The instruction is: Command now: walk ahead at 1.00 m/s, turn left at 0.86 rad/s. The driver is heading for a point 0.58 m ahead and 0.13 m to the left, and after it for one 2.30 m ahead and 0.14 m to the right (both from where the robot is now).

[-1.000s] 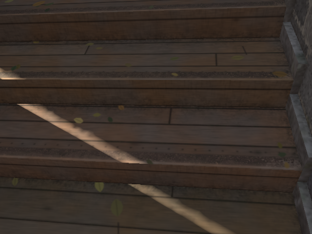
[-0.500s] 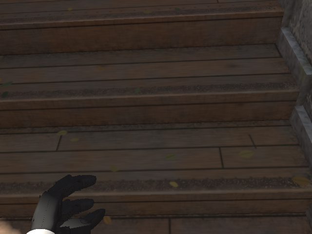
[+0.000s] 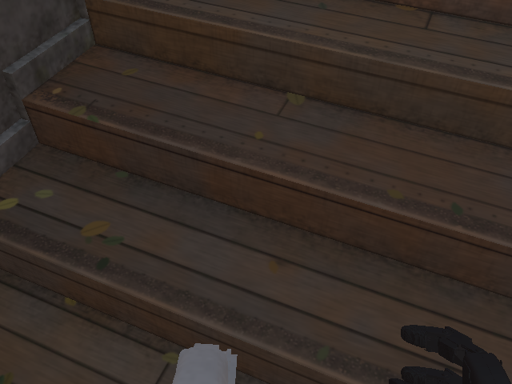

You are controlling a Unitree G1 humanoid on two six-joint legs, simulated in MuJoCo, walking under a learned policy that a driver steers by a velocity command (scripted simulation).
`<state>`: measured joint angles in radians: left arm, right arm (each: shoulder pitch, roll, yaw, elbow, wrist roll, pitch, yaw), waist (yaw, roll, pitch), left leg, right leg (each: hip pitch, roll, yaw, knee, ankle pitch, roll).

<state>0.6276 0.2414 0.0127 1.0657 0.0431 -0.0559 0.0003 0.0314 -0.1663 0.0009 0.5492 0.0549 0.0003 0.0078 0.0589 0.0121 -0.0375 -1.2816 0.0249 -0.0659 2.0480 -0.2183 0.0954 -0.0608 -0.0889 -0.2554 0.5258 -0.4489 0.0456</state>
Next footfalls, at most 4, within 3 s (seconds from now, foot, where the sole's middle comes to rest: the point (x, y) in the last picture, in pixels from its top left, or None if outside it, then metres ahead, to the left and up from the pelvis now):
0.16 left None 0.32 0.10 -0.61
0.56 right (248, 252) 0.74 0.09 -0.45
1.04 left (179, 222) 0.82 0.27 -0.45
1.54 right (299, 281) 0.67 -0.03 -0.45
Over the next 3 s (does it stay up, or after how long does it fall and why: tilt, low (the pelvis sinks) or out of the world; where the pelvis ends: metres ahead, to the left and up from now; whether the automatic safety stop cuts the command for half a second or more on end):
stays up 0.81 0.01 0.43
